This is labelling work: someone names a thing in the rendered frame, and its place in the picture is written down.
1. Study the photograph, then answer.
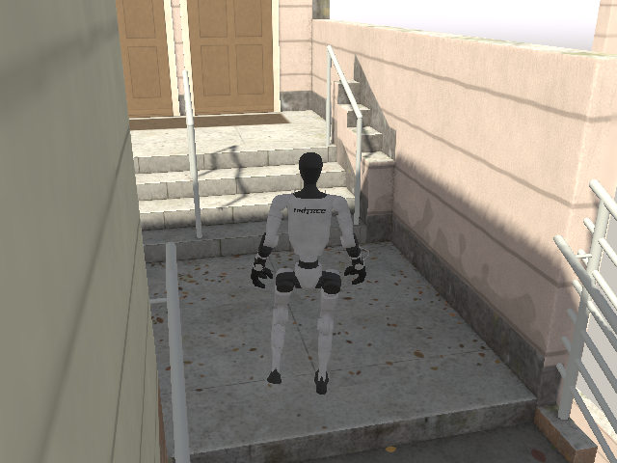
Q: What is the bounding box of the robot left thigh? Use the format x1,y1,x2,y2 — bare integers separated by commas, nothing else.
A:
274,268,295,325

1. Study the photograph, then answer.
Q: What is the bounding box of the right robot forearm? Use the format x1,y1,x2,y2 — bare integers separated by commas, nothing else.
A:
346,233,364,270

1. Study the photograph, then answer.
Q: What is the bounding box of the right robot upper arm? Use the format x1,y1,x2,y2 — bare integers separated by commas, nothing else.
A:
330,195,356,248

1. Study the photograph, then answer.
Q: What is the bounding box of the right robot foot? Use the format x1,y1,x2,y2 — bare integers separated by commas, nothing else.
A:
314,370,329,395

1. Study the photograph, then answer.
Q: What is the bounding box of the robot right hand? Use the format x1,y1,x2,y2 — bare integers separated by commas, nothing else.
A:
344,266,366,285

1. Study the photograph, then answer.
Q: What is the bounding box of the left robot upper arm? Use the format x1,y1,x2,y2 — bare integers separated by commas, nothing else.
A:
263,194,290,248

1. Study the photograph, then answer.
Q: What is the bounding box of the left robot forearm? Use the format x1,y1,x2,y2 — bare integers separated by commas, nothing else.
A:
253,232,273,271

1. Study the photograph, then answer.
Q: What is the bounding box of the robot left hand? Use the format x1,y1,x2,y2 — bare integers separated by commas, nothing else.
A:
251,267,273,288

